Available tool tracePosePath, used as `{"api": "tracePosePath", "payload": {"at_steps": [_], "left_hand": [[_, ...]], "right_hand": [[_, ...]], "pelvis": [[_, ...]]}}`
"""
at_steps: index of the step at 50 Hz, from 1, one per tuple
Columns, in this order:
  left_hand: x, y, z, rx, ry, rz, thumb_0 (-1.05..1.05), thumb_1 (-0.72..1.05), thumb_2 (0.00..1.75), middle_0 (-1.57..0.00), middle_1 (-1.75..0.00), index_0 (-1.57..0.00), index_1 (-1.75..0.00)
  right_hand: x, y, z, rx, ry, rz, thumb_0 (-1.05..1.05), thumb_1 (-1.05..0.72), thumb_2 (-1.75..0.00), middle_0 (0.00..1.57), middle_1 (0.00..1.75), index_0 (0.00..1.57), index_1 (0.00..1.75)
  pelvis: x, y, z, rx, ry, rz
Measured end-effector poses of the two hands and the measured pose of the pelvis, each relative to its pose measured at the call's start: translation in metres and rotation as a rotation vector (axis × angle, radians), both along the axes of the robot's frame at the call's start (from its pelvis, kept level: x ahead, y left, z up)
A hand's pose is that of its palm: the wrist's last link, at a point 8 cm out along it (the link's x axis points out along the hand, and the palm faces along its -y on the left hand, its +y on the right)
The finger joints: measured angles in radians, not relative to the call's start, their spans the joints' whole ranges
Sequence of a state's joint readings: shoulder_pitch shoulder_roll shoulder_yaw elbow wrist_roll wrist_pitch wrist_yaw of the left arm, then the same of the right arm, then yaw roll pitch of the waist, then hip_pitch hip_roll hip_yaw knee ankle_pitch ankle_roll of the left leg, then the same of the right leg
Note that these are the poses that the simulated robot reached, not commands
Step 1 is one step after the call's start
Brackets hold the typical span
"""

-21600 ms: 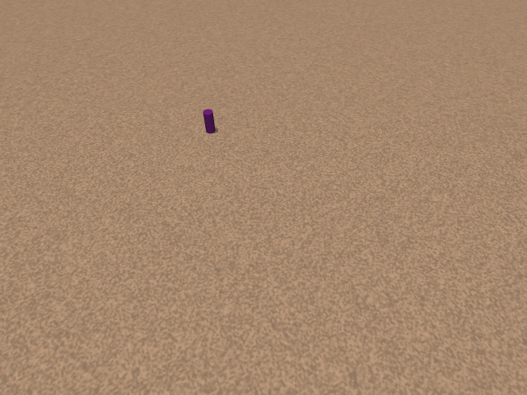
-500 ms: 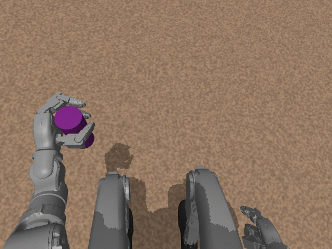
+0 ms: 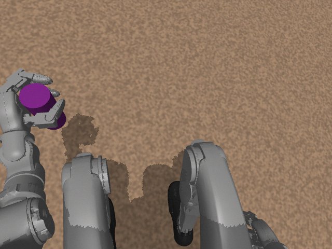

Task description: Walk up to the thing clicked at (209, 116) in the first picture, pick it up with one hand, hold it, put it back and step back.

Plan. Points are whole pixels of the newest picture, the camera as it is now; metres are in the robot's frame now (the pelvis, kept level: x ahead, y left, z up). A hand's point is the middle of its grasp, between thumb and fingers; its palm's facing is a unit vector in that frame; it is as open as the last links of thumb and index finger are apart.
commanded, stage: crouch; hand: left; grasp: from the side
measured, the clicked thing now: (45, 109) +0.44 +0.23 -0.10
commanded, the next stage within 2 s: lower in 0.46 s
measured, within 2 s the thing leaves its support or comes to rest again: rests again in 1.58 s
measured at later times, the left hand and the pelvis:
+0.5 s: hand (52, 109) +0.45 +0.23 -0.13, palm faces +0.13 -0.99 -0.02, open 7.7 cm; pelvis +0.00 +0.01 -0.04, yaw -4 degrees
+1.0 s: hand (59, 115) +0.46 +0.23 -0.20, palm faces +0.14 -0.99 -0.01, open 7.7 cm; pelvis -0.01 +0.01 -0.05, yaw -7 degrees
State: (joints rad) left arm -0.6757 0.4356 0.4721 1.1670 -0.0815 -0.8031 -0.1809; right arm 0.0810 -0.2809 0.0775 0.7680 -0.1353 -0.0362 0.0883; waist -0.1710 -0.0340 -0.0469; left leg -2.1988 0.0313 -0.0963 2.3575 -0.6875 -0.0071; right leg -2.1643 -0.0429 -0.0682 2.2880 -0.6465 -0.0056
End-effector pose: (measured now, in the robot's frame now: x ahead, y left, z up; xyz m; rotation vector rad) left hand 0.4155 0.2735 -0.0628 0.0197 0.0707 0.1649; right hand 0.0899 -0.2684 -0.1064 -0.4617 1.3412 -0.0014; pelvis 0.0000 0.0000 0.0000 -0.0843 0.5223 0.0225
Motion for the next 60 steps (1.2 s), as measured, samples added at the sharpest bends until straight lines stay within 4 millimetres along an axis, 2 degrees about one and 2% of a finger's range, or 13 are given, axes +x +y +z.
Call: {"api": "tracePosePath", "payload": {"at_steps": [6, 14, 27, 34, 47, 60], "left_hand": [[0.003, 0.001, -0.022, -0.001, 0.004, -0.012, 0.02, -0.11, 1.12, -0.86, -1.07, -0.85, -1.07], [0.007, 0.004, -0.046, -0.010, 0.007, -0.021, 0.02, -0.12, 1.12, -0.86, -1.07, -0.85, -1.07], [0.010, 0.007, -0.071, -0.008, 0.007, -0.034, 0.02, -0.12, 1.12, -0.87, -1.07, -0.86, -1.07], [0.013, 0.006, -0.083, -0.014, 0.009, -0.032, 0.02, -0.12, 1.12, -0.87, -1.07, -0.86, -1.06], [0.013, 0.008, -0.125, -0.014, 0.034, -0.028, 0.02, -0.12, 1.13, -0.87, -1.06, -0.86, -1.06], [0.020, 0.005, -0.146, -0.017, 0.023, -0.007, 0.02, -0.12, 1.13, -0.87, -1.06, -0.86, -1.05]], "right_hand": [[-0.008, -0.002, -0.009, -0.017, 0.029, 0.017, 0.01, -0.91, -0.91, 0.20, 0.30, 0.21, 0.30], [-0.007, -0.002, -0.014, -0.045, 0.050, 0.055, 0.00, -0.91, -0.91, 0.20, 0.30, 0.21, 0.30], [-0.001, 0.000, -0.014, -0.078, 0.067, 0.121, 0.00, -0.91, -0.91, 0.20, 0.30, 0.21, 0.30], [-0.002, 0.001, -0.012, -0.096, 0.075, 0.151, 0.00, -0.92, -0.91, 0.20, 0.30, 0.21, 0.30], [-0.007, 0.003, -0.003, -0.154, 0.123, 0.257, 0.00, -0.92, -0.90, 0.20, 0.30, 0.21, 0.30], [-0.002, 0.008, 0.008, -0.209, 0.143, 0.362, 0.00, -0.92, -0.90, 0.20, 0.30, 0.21, 0.30]], "pelvis": [[-0.001, 0.001, -0.014, -0.016, -0.021, -0.009], [-0.001, 0.004, -0.028, -0.038, -0.044, -0.020], [-0.001, 0.007, -0.038, -0.070, -0.080, -0.031], [-0.003, 0.009, -0.043, -0.087, -0.103, -0.038], [-0.008, 0.013, -0.053, -0.128, -0.172, -0.059], [-0.011, 0.017, -0.057, -0.173, -0.223, -0.074]]}}
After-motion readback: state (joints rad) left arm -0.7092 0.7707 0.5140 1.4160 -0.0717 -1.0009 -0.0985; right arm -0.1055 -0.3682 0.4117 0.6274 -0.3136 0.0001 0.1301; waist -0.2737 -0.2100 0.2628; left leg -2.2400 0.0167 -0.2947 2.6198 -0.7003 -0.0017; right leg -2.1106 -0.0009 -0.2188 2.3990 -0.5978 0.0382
